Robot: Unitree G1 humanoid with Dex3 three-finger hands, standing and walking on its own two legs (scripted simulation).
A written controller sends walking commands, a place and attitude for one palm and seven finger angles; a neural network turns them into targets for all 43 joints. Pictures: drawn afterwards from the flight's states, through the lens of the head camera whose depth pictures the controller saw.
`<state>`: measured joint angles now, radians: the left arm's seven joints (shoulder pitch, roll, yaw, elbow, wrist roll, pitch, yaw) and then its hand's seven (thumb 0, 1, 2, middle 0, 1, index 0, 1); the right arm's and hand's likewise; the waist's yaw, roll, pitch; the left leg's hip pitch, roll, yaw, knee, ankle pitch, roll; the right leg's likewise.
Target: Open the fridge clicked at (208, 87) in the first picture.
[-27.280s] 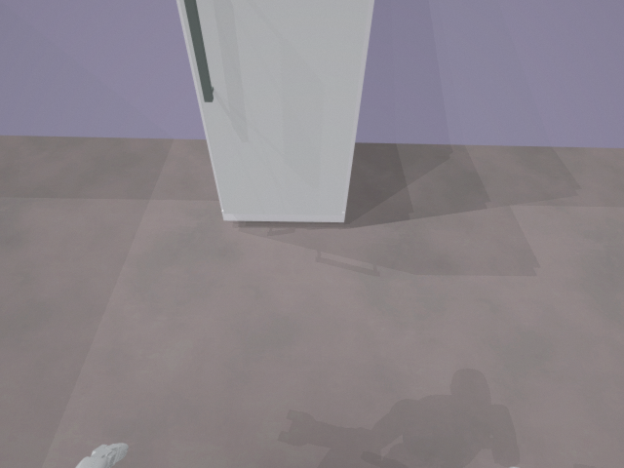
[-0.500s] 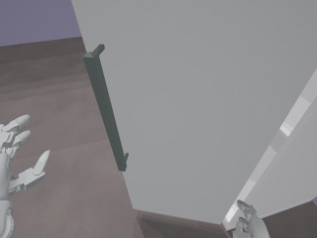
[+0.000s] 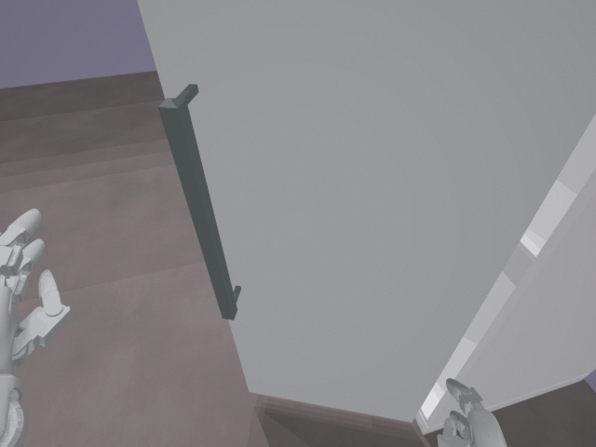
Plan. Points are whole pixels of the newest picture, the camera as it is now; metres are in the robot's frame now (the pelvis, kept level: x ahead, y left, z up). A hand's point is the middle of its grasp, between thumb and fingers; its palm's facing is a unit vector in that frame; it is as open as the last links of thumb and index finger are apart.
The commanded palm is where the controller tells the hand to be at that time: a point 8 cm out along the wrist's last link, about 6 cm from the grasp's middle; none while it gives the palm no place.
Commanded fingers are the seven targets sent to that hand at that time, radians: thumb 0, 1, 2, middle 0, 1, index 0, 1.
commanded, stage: step back with the hand held close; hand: left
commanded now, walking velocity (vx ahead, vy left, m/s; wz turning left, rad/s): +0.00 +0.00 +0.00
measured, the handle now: (214, 226) +0.40 +0.20 +0.08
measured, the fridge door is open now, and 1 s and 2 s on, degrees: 64 64 64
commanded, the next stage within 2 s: stop stepping back and stand still in 1.20 s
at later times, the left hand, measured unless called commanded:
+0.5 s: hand (22, 348) +0.15 +0.30 +0.16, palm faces +0.39 -0.78 -0.49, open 7.4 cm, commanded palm +0.09 +0.33 +0.17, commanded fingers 0.00 0.90 0.90 -0.20 -0.30 -0.20 -0.30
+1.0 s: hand out of the picture +0.07 +0.32 +0.18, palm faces +0.49 -0.75 -0.44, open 7.4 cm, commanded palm +0.01 +0.34 +0.17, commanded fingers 0.00 0.90 0.90 -0.20 -0.30 -0.20 -0.30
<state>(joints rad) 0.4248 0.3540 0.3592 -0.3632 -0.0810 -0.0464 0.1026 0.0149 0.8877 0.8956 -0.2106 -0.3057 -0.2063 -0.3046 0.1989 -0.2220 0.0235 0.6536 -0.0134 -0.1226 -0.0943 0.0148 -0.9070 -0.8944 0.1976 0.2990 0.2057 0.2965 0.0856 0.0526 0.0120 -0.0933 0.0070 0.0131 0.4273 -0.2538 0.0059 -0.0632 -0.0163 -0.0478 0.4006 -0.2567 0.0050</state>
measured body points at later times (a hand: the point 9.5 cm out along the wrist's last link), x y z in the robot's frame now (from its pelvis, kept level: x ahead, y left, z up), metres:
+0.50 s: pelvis -0.06 +0.03 -0.01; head -0.03 +0.04 +0.44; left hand +0.12 +0.33 +0.18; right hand +0.13 -0.21 -0.08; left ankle -0.01 +0.11 -0.74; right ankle -0.02 -0.12 -0.74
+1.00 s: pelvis -0.13 +0.04 -0.01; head -0.10 +0.08 +0.44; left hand +0.04 +0.36 +0.20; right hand +0.04 -0.18 -0.08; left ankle -0.01 +0.12 -0.74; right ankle -0.24 -0.09 -0.69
